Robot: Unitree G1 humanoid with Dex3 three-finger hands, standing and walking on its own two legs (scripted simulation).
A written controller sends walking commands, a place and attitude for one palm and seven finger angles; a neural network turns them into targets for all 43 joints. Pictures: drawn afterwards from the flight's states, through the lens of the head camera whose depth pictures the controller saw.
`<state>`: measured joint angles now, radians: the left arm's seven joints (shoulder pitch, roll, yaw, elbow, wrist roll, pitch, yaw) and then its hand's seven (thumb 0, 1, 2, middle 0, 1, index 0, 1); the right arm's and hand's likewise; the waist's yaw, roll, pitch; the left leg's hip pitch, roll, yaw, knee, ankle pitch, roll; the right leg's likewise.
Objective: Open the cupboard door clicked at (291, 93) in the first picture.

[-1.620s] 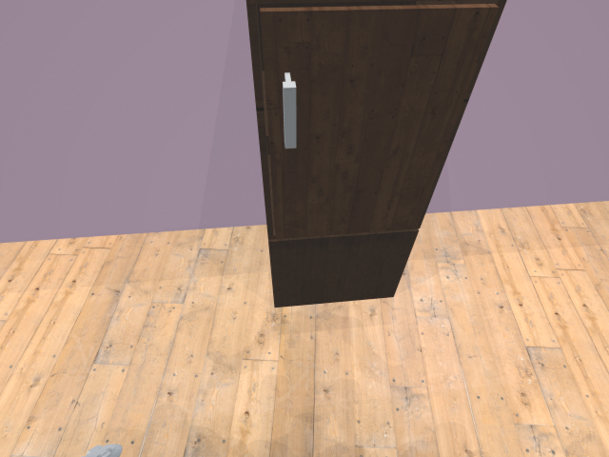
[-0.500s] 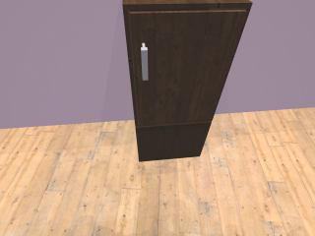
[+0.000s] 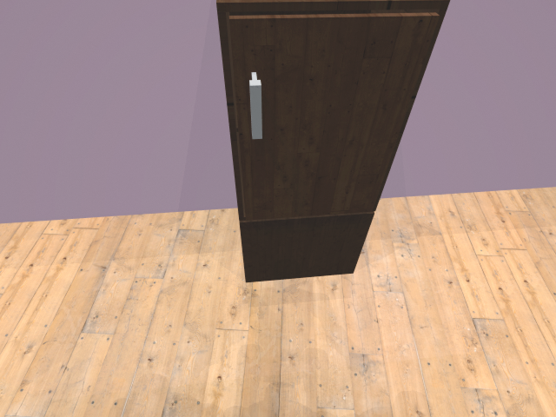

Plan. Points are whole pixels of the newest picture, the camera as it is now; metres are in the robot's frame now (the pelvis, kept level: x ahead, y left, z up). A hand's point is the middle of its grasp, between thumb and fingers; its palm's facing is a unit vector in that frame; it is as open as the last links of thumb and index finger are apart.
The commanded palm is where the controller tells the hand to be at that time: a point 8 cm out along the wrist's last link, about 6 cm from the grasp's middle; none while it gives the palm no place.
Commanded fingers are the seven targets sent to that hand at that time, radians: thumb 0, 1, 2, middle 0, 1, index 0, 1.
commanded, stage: turn to face it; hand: left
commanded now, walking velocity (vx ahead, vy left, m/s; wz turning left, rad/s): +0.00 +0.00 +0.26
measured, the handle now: (255, 105) +0.71 +0.10 +0.07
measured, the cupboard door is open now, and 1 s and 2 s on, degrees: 0 0 0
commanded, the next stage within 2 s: take the last steps up to it in 0.30 s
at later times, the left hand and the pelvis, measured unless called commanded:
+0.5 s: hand out of the picture +0.00 +0.20 -0.19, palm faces +0.10 -0.97 -0.22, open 7.4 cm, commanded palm none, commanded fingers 0.00 0.90 0.90 -0.20 -0.30 -0.20 -0.30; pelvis -0.01 +0.01 -0.01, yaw +4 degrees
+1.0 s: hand out of the picture -0.01 +0.09 -0.18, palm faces +0.16 -0.98 -0.13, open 7.4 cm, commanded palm none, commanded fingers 0.00 0.90 0.90 -0.20 -0.30 -0.20 -0.30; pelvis +0.10 -0.03 -0.01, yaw +4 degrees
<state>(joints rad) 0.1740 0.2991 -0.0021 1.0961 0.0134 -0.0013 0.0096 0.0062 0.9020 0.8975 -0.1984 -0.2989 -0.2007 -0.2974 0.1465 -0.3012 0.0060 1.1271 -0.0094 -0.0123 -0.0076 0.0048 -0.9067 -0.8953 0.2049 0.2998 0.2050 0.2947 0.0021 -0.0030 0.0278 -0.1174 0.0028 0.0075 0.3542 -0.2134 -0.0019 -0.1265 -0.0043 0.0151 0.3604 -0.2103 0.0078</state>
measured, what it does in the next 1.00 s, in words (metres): walks ahead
